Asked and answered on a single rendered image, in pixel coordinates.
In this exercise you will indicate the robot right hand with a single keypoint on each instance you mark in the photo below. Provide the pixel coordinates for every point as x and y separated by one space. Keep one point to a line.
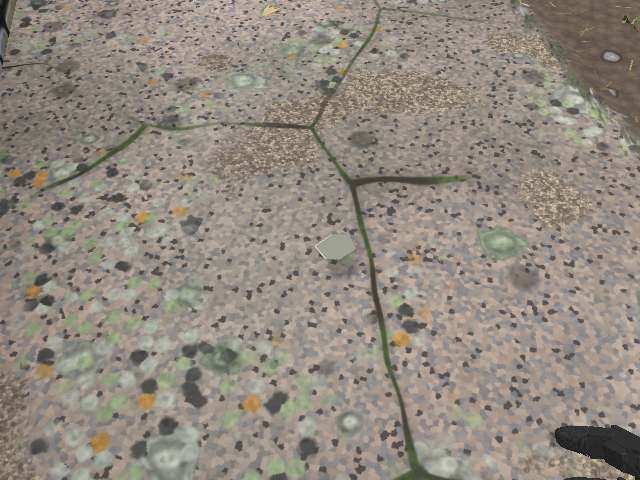
617 446

